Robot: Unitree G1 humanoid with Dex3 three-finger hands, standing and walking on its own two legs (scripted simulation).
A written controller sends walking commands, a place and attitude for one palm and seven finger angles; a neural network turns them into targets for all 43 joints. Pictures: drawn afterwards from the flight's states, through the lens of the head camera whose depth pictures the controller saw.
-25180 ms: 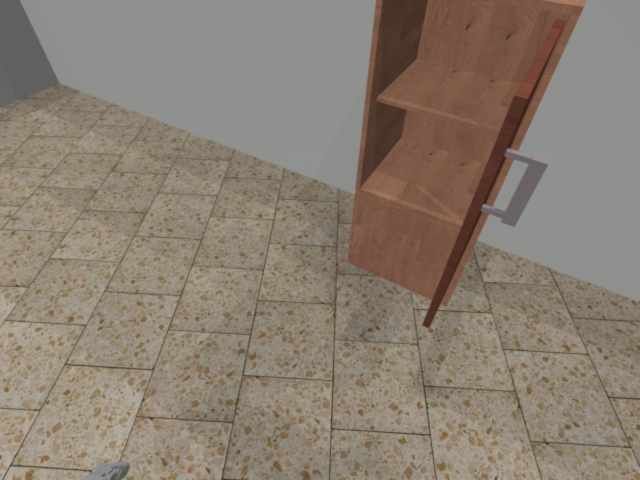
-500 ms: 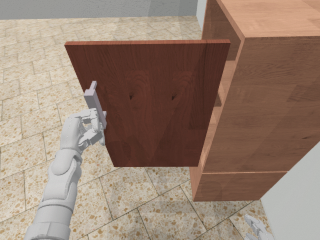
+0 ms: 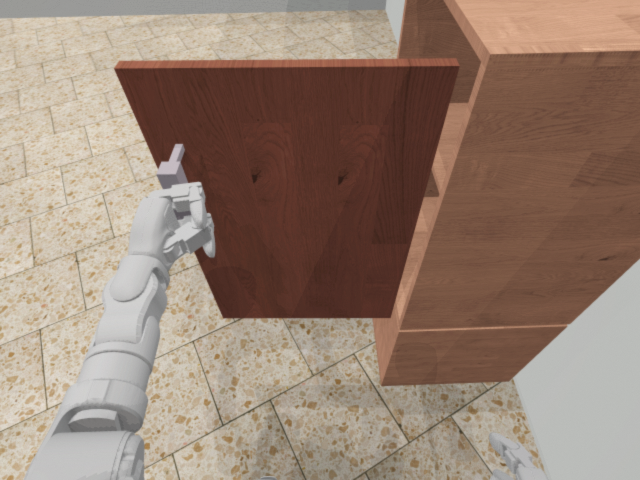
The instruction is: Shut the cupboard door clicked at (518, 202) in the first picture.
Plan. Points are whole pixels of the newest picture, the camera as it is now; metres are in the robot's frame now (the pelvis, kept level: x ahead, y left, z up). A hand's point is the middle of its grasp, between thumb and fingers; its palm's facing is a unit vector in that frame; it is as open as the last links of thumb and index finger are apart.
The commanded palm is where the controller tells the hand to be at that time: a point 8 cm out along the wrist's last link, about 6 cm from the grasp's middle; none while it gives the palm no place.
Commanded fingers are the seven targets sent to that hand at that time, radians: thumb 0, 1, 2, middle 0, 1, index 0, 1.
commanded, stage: push the door shut along its arc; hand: left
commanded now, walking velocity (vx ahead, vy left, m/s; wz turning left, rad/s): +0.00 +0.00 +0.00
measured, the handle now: (187, 194) +0.47 +0.20 +0.09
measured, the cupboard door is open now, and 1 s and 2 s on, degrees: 88 69 58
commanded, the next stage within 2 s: pull the fist back off the door in 1.56 s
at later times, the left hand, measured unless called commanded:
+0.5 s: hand (220, 198) +0.45 +0.15 +0.10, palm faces -0.16 -0.99 -0.01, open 3.1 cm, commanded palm +0.45 +0.20 +0.10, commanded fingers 0.00 0.90 0.90 -1.30 -1.50 -1.30 -1.50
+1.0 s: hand (249, 169) +0.51 +0.12 +0.10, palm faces -0.31 -0.95 -0.02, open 3.1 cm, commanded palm +0.52 +0.16 +0.10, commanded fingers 0.00 0.90 0.90 -1.30 -1.50 -1.30 -1.50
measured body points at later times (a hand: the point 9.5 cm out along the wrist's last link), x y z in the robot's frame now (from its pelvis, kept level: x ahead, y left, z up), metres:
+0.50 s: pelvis +0.00 +0.01 -0.01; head +0.06 +0.01 +0.44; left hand +0.45 +0.20 +0.11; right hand +0.06 -0.26 -0.13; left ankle +0.04 +0.11 -0.71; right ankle +0.01 -0.11 -0.71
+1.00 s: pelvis +0.00 +0.01 -0.03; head +0.10 +0.02 +0.41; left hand +0.52 +0.17 +0.11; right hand -0.01 -0.26 -0.14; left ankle +0.04 +0.11 -0.71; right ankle +0.01 -0.11 -0.71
